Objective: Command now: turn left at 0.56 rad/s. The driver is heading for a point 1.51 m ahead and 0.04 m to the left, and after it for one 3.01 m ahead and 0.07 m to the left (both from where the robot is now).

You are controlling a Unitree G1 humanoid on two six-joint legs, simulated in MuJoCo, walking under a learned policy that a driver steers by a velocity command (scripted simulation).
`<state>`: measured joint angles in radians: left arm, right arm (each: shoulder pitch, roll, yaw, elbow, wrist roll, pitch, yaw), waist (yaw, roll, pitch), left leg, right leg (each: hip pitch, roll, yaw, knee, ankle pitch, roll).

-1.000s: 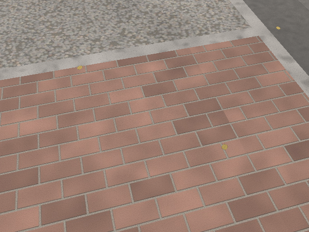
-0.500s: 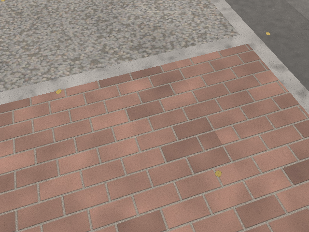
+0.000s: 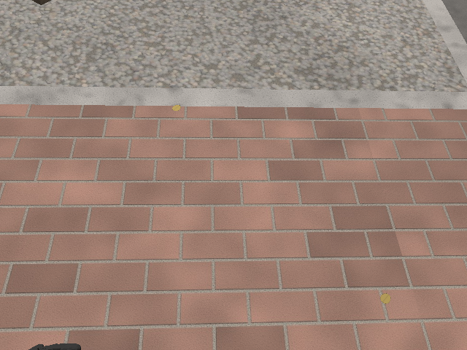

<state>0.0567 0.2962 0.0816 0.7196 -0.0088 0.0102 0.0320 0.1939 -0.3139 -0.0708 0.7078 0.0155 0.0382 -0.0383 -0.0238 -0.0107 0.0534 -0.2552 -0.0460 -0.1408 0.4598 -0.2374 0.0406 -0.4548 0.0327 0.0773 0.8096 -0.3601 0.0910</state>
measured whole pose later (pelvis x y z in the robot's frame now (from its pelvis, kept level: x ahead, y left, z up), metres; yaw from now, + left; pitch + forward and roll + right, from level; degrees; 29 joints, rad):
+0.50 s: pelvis +0.00 -0.02 +0.00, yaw +16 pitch +1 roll +0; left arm 0.15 0.28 0.06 0.74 -0.01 0.01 0.02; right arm 0.16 -0.30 -0.07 0.64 0.01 0.07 -0.01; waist 0.03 0.01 0.08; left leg -0.37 0.03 -0.02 0.75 -0.40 -0.08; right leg -0.22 -0.05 -0.09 0.44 -0.24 0.00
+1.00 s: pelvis -0.01 +0.00 -0.01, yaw +18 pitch -1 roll +0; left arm 0.20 0.27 0.04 0.86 0.01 0.01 0.02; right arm 0.14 -0.23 -0.02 0.79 -0.02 0.01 -0.01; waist 0.01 0.01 0.04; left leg -0.21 -0.03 -0.02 0.49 -0.26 0.02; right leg -0.18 -0.04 0.01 0.50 -0.30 0.03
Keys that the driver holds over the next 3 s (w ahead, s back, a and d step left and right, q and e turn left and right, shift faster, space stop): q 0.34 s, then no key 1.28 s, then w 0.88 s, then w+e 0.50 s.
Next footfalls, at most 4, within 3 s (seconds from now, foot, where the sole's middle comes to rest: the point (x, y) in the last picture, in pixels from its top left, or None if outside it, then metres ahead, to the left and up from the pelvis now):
0.14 right None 0.07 -0.14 -0.78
0.56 left None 0.00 0.12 -0.78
0.88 right None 0.06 -0.12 -0.78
2.32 right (222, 349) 0.44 0.01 -0.78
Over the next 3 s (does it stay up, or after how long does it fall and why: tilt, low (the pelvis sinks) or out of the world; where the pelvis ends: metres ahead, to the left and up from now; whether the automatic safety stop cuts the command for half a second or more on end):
stays up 0.56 0.19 0.00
